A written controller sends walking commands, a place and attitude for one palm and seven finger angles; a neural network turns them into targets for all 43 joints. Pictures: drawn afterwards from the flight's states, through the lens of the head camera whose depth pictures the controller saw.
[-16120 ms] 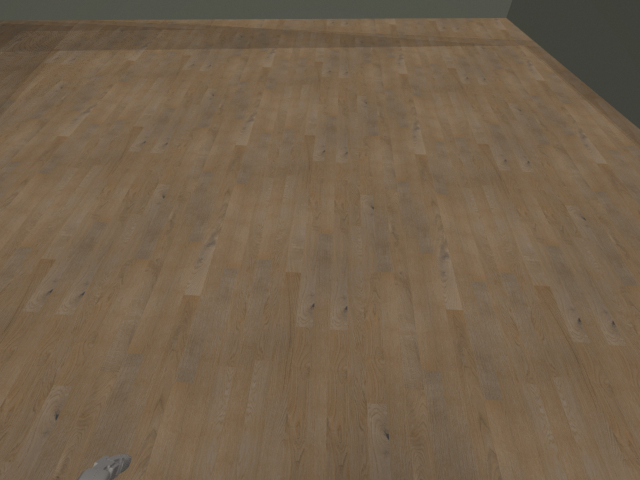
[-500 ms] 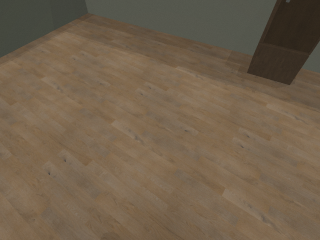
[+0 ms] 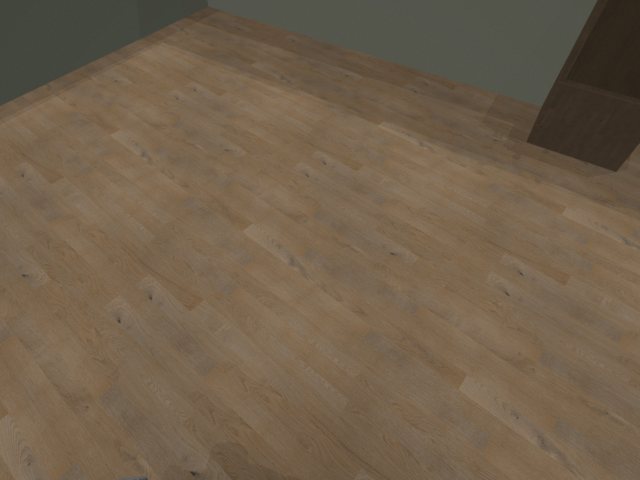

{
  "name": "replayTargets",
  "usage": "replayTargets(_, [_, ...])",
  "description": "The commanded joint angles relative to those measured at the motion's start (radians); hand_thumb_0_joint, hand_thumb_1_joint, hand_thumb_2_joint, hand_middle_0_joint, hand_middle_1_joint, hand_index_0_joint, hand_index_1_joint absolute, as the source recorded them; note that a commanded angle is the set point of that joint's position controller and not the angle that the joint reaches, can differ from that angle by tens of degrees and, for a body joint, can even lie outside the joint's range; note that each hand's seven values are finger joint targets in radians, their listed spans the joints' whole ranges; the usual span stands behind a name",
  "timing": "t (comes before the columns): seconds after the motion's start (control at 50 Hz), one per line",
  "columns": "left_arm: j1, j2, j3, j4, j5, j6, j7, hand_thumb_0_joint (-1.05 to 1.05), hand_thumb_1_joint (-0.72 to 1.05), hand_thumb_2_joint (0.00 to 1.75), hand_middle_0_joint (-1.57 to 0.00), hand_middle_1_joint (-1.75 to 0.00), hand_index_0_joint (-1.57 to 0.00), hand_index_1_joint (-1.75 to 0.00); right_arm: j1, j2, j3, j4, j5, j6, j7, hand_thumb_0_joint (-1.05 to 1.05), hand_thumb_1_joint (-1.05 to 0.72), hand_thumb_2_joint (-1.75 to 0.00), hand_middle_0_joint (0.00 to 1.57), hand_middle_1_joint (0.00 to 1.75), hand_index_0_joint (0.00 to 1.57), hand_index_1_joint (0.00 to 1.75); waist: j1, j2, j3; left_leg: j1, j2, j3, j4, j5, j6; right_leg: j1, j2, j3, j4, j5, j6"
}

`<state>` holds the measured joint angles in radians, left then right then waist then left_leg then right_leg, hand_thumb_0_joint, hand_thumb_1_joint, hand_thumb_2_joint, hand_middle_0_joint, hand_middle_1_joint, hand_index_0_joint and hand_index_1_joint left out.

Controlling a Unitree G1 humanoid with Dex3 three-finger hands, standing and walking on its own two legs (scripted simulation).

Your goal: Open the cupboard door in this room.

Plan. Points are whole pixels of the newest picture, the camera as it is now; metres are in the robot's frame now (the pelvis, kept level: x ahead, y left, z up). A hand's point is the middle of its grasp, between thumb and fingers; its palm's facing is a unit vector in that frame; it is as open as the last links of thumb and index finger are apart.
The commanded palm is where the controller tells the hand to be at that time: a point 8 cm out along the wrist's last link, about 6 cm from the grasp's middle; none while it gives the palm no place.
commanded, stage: turn or walk to find it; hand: left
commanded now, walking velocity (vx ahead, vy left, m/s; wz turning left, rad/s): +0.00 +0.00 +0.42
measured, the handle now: out of the picture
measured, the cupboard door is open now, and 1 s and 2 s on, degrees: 0 0 0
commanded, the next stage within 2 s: none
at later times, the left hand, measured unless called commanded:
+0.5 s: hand out of the picture +0.00 +0.24 -0.17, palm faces +0.27 -0.93 -0.25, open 7.4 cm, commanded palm none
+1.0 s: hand out of the picture -0.12 +0.10 -0.16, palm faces +0.54 -0.80 -0.26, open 7.4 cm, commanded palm none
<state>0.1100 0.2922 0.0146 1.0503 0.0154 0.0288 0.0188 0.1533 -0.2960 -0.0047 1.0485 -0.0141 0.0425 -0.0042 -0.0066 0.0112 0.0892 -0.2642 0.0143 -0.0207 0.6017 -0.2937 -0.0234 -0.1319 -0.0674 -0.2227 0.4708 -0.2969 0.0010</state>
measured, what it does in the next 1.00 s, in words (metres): steps on the spot, turning left: right foot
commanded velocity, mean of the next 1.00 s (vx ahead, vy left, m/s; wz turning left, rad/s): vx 0.00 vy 0.00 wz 0.42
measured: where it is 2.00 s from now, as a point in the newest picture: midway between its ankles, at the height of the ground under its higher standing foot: outside the picture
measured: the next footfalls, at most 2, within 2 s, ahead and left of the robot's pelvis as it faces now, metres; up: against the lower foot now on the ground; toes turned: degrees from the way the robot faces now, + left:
right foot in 0.66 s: +0.04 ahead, -0.14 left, +0.00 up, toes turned +20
left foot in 1.18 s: -0.15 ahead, +0.03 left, +0.00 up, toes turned +41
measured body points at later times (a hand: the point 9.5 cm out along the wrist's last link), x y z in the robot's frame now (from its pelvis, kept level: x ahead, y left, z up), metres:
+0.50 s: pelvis -0.02 +0.01 +0.01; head +0.00 +0.04 +0.45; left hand -0.01 +0.28 -0.15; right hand +0.07 -0.23 -0.14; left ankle +0.01 +0.12 -0.74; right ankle +0.00 -0.15 -0.67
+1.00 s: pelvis -0.04 -0.08 +0.00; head +0.00 -0.08 +0.45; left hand -0.15 +0.14 -0.14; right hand +0.12 -0.29 -0.16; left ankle -0.19 +0.03 -0.65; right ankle +0.00 -0.15 -0.74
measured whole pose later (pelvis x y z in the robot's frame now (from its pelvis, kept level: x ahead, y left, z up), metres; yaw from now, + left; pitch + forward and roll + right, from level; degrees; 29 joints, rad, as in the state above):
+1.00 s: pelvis -0.04 -0.08 +0.00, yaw +32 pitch +0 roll +2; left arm 0.28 0.16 0.02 0.97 0.03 0.00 0.03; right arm 0.22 -0.26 -0.08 1.02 -0.03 0.09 0.01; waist 0.01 0.03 0.07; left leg -0.41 0.03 -0.06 1.08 -0.37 -0.08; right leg -0.23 -0.08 -0.21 0.48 -0.26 -0.04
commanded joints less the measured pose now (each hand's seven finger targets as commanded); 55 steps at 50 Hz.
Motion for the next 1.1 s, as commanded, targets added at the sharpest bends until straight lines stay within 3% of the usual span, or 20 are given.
replayTargets(0.0, [0.014, 0.191, 0.048, -0.082, 0.018, -0.010, 0.014, 0.00, 0.90, 0.90, -0.20, -0.30, -0.20, -0.30, 0.010, -0.091, -0.045, -0.072, -0.001, -0.003, -0.004, 0.00, -0.90, -0.90, 0.20, 0.30, 0.20, 0.30, 0.020, -0.191, -0.032, -0.122, 0.071, 0.060, 0.298, -0.225, -0.004, -0.019, -0.371, 0.145, -0.128, 0.429, -0.170])
replayTargets(0.04, [0.000, 0.187, 0.050, -0.095, 0.018, -0.014, 0.009, 0.00, 0.90, 0.90, -0.20, -0.30, -0.20, -0.30, 0.043, -0.065, -0.046, -0.078, 0.004, -0.010, 0.006, 0.00, -0.90, -0.90, 0.20, 0.30, 0.20, 0.30, -0.005, -0.149, -0.037, -0.091, 0.083, 0.081, 0.156, -0.145, -0.007, -0.011, -0.333, 0.071, -0.036, 0.474, -0.125])
replayTargets(0.08, [0.015, 0.164, 0.046, -0.102, 0.003, -0.004, 0.003, 0.00, 0.90, 0.90, -0.20, -0.30, -0.20, -0.30, 0.125, -0.076, -0.052, -0.064, -0.002, -0.022, 0.011, 0.00, -0.90, -0.90, 0.20, 0.30, 0.20, 0.30, -0.040, -0.017, -0.090, 0.062, 0.077, 0.059, -0.087, 0.184, 0.010, -0.084, -0.250, 0.014, 0.160, 0.313, -0.035])
replayTargets(0.1, [0.055, 0.098, 0.038, -0.113, -0.006, 0.005, 0.001, 0.00, 0.90, 0.90, -0.20, -0.30, -0.20, -0.30, 0.163, -0.150, -0.069, -0.064, -0.009, -0.036, 0.007, 0.00, -0.90, -0.90, 0.20, 0.30, 0.20, 0.30, -0.043, 0.256, -0.111, 0.121, 0.228, -0.246, -0.226, 0.446, 0.085, -0.229, -0.107, -0.020, 0.361, -0.022, 0.048])
replayTargets(0.12, [0.022, 0.057, 0.027, -0.148, -0.008, 0.010, 0.006, 0.00, 0.90, 0.90, -0.20, -0.30, -0.20, -0.30, 0.200, -0.207, -0.086, -0.060, -0.006, -0.040, -0.008, 0.00, -0.90, -0.90, 0.20, 0.30, 0.20, 0.30, -0.062, 0.354, -0.110, 0.130, 0.378, -0.467, -0.308, 0.656, 0.193, -0.335, -0.013, 0.081, 0.553, -0.403, 0.073])
replayTargets(0.14, [0.022, 0.076, 0.033, -0.151, -0.002, 0.015, 0.008, 0.00, 0.90, 0.90, -0.20, -0.30, -0.20, -0.30, 0.196, -0.205, -0.085, -0.050, -0.007, -0.036, -0.013, 0.00, -0.90, -0.90, 0.20, 0.30, 0.20, 0.30, -0.052, 0.217, -0.119, 0.087, 0.384, -0.402, -0.299, 0.454, 0.240, -0.301, -0.021, 0.179, 0.633, -0.373, 0.043])
replayTargets(0.16, [-0.005, 0.064, 0.035, -0.144, 0.002, 0.021, 0.009, 0.00, 0.90, 0.90, -0.20, -0.30, -0.20, -0.30, 0.170, -0.185, -0.086, -0.063, -0.010, -0.042, -0.020, 0.00, -0.90, -0.90, 0.20, 0.30, 0.20, 0.30, -0.041, 0.217, -0.098, 0.081, 0.339, -0.434, -0.315, 0.373, 0.220, -0.382, -0.033, 0.213, 0.658, -0.318, 0.046])
replayTargets(0.2, [-0.009, 0.061, 0.045, -0.131, 0.005, 0.013, 0.004, 0.00, 0.90, 0.90, -0.20, -0.30, -0.20, -0.30, 0.142, -0.147, -0.080, -0.069, -0.008, -0.046, -0.029, 0.00, -0.90, -0.90, 0.20, 0.30, 0.20, 0.30, -0.029, 0.155, -0.102, 0.117, 0.286, -0.382, -0.299, 0.347, 0.171, -0.432, -0.026, 0.241, 0.714, -0.192, 0.057])
replayTargets(0.26, [0.047, 0.045, 0.045, -0.109, 0.004, 0.003, -0.003, 0.00, 0.90, 0.90, -0.20, -0.30, -0.20, -0.30, 0.132, -0.122, -0.080, -0.079, -0.001, -0.056, -0.030, 0.00, -0.90, -0.90, 0.20, 0.30, 0.20, 0.30, -0.009, 0.068, -0.182, 0.186, 0.226, -0.282, -0.277, 0.394, 0.166, -0.426, -0.010, 0.237, 0.714, -0.100, 0.073])
replayTargets(0.48, [0.021, 0.018, 0.047, -0.140, -0.001, 0.009, 0.005, 0.00, 0.90, 0.90, -0.20, -0.30, -0.20, -0.30, 0.129, -0.107, -0.100, -0.097, -0.011, -0.030, -0.015, 0.00, -0.90, -0.90, 0.20, 0.30, 0.20, 0.30, -0.033, 0.182, -0.099, 0.041, 0.195, -0.378, -0.332, 0.140, 0.203, -0.305, 0.025, 0.221, 0.429, -0.148, 0.076])
replayTargets(0.56, [0.129, 0.021, 0.050, -0.121, -0.007, 0.001, 0.006, 0.00, 0.90, 0.90, -0.20, -0.30, -0.20, -0.30, 0.063, -0.127, -0.111, -0.132, -0.015, -0.018, -0.009, 0.00, -0.90, -0.90, 0.20, 0.30, 0.20, 0.30, 0.008, 0.193, -0.106, -0.081, 0.168, -0.410, -0.304, 0.068, 0.183, -0.128, 0.050, 0.209, 0.213, -0.115, 0.055])
replayTargets(0.6, [0.223, 0.037, 0.060, -0.098, -0.006, -0.011, 0.007, 0.00, 0.90, 0.90, -0.20, -0.30, -0.20, -0.30, 0.046, -0.116, -0.114, -0.151, -0.011, -0.008, -0.007, 0.00, -0.90, -0.90, 0.20, 0.30, 0.20, 0.30, 0.045, 0.128, -0.119, -0.217, 0.104, -0.368, -0.238, -0.025, 0.129, 0.068, 0.049, 0.182, -0.009, 0.010, 0.051])
replayTargets(0.62, [0.254, 0.091, 0.071, -0.101, 0.008, -0.020, 0.012, 0.00, 0.90, 0.90, -0.20, -0.30, -0.20, -0.30, 0.063, -0.067, -0.110, -0.160, -0.005, -0.003, -0.002, 0.00, -0.90, -0.90, 0.20, 0.30, 0.20, 0.30, 0.052, -0.037, -0.118, -0.330, 0.013, -0.278, -0.072, -0.121, 0.069, 0.149, -0.072, 0.303, -0.160, -0.078, 0.016])
replayTargets(0.64, [0.218, 0.180, 0.083, -0.131, 0.023, -0.025, 0.017, 0.00, 0.90, 0.90, -0.20, -0.30, -0.20, -0.30, 0.069, 0.007, -0.098, -0.181, -0.002, -0.004, -0.004, 0.00, -0.90, -0.90, 0.20, 0.30, 0.20, 0.30, 0.048, -0.330, -0.064, -0.457, -0.124, -0.086, 0.237, -0.233, -0.008, 0.075, -0.352, 0.647, -0.299, -0.262, -0.075])
replayTargets(0.66, [0.143, 0.177, 0.078, -0.165, 0.006, -0.018, 0.018, 0.00, 0.90, 0.90, -0.20, -0.30, -0.20, -0.30, 0.023, -0.057, -0.112, -0.184, -0.012, 0.000, -0.002, 0.00, -0.90, -0.90, 0.20, 0.30, 0.20, 0.30, 0.040, -0.252, -0.011, -0.374, -0.075, -0.111, 0.420, -0.240, 0.002, -0.160, -0.420, 0.653, -0.326, -0.245, -0.119])
replayTargets(0.68, [0.058, 0.143, 0.077, -0.191, 0.008, -0.019, 0.019, 0.00, 0.90, 0.90, -0.20, -0.30, -0.20, -0.30, 0.044, -0.058, -0.116, -0.173, -0.017, 0.011, 0.005, 0.00, -0.90, -0.90, 0.20, 0.30, 0.20, 0.30, -0.012, -0.179, 0.014, -0.332, -0.060, -0.133, 0.522, -0.168, 0.009, -0.254, -0.356, 0.542, -0.326, -0.246, -0.112])
replayTargets(0.72, [0.012, 0.092, 0.065, -0.196, 0.004, -0.033, 0.014, 0.00, 0.90, 0.90, -0.20, -0.30, -0.20, -0.30, 0.082, -0.052, -0.117, -0.127, -0.018, 0.024, 0.011, 0.00, -0.90, -0.90, 0.20, 0.30, 0.20, 0.30, -0.043, -0.155, 0.042, -0.300, -0.042, -0.097, 0.655, -0.073, -0.005, -0.284, -0.254, 0.409, -0.282, -0.118, -0.069])
replayTargets(0.78, [0.052, 0.052, 0.050, -0.183, 0.001, -0.044, 0.012, 0.00, 0.90, 0.90, -0.20, -0.30, -0.20, -0.30, 0.132, -0.026, -0.107, -0.097, -0.013, 0.024, 0.017, 0.00, -0.90, -0.90, 0.20, 0.30, 0.20, 0.30, -0.048, -0.147, 0.008, -0.297, -0.038, -0.059, 0.680, 0.029, -0.026, -0.183, -0.187, 0.254, -0.223, 0.083, -0.048])
replayTargets(0.98, [0.276, 0.093, 0.069, -0.106, 0.017, -0.044, 0.021, 0.00, 0.90, 0.90, -0.20, -0.30, -0.20, -0.30, -0.037, -0.008, -0.072, -0.121, -0.004, 0.007, 0.008, 0.00, -0.90, -0.90, 0.20, 0.30, 0.20, 0.30, 0.072, -0.176, -0.102, -0.254, 0.020, 0.010, 0.309, -0.197, -0.048, 0.134, -0.300, 0.273, -0.123, 0.440, -0.153])
replayTargets(1.08, [0.267, 0.131, 0.080, -0.082, 0.020, -0.038, 0.017, 0.00, 0.90, 0.90, -0.20, -0.30, -0.20, -0.30, -0.014, 0.006, -0.058, -0.110, 0.013, -0.015, 0.002, 0.00, -0.90, -0.90, 0.20, 0.30, 0.20, 0.30, 0.067, -0.223, -0.180, -0.102, -0.002, 0.083, 0.045, -0.181, -0.020, 0.166, -0.305, 0.221, -0.039, 0.607, -0.151])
